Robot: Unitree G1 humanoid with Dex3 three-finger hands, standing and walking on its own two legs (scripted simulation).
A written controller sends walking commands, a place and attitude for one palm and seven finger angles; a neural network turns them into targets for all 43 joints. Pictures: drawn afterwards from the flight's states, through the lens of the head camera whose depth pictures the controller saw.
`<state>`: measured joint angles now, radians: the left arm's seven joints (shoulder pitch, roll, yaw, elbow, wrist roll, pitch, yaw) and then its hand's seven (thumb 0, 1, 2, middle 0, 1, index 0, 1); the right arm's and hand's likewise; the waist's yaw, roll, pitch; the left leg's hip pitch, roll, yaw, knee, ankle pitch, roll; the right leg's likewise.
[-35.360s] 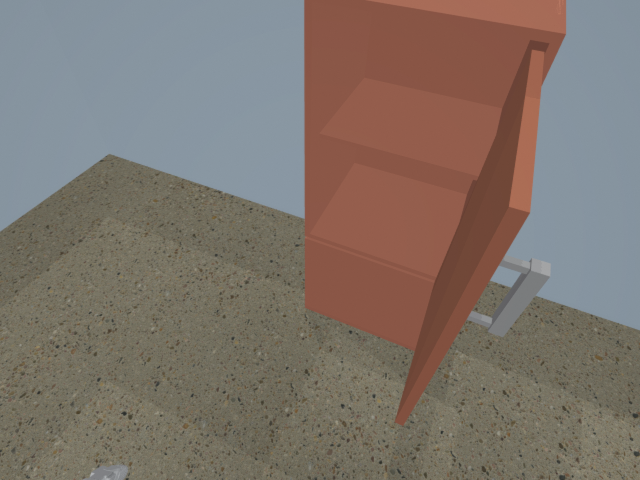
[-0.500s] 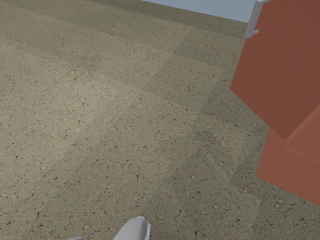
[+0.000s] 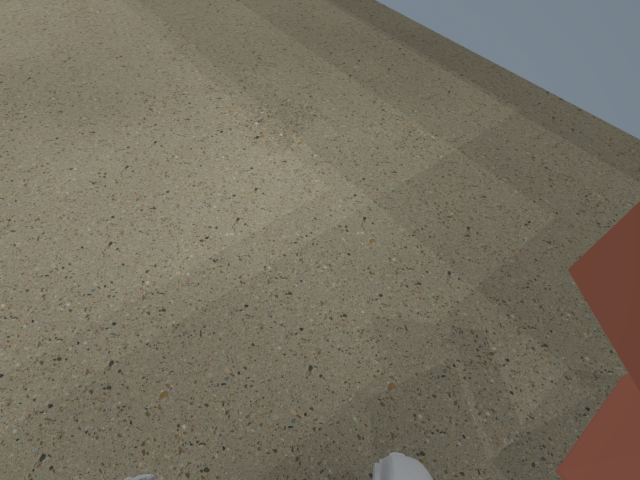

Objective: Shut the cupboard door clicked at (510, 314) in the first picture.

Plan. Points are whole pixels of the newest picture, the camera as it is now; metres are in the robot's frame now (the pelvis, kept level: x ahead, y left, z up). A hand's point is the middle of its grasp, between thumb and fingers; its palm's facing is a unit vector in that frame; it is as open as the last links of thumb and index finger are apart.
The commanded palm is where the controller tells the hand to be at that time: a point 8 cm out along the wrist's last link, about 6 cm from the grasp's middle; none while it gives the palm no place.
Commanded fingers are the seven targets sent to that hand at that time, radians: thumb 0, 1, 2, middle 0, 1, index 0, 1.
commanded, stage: walk to a spot facing it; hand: left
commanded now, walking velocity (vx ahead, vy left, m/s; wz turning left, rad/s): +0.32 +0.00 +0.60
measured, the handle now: out of the picture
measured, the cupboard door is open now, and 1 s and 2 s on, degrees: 57 57 57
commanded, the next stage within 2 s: none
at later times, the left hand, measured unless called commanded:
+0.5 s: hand out of the picture +0.13 +0.14 -0.16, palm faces +0.34 -0.91 -0.22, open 7.3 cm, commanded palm none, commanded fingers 0.00 0.90 0.90 -0.20 -0.30 -0.20 -0.30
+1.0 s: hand (156, 348) +0.31 +0.28 -0.15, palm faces +0.57 -0.80 -0.21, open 7.4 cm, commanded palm none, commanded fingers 0.00 0.90 0.90 -0.20 -0.30 -0.20 -0.30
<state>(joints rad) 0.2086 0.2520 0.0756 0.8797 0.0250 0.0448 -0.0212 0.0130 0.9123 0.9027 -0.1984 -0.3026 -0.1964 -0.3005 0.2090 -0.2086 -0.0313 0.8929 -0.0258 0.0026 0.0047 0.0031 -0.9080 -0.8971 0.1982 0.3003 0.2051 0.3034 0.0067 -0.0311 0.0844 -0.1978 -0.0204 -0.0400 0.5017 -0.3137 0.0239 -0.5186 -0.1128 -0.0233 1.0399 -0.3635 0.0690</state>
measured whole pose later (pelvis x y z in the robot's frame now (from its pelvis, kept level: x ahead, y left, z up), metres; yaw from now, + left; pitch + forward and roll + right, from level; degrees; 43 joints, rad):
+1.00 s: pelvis +0.30 +0.03 +0.01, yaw +35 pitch +2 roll -3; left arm 0.09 0.25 0.07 0.83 0.02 0.04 0.01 0.01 0.91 0.90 -0.20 -0.30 -0.20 -0.30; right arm 0.22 -0.19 -0.03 0.91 -0.02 0.01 0.00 0.00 -0.91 -0.90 0.20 0.30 0.21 0.30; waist -0.04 -0.02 0.06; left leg -0.29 -0.09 -0.09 0.45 -0.19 0.09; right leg -0.53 -0.08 0.03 1.03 -0.32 0.11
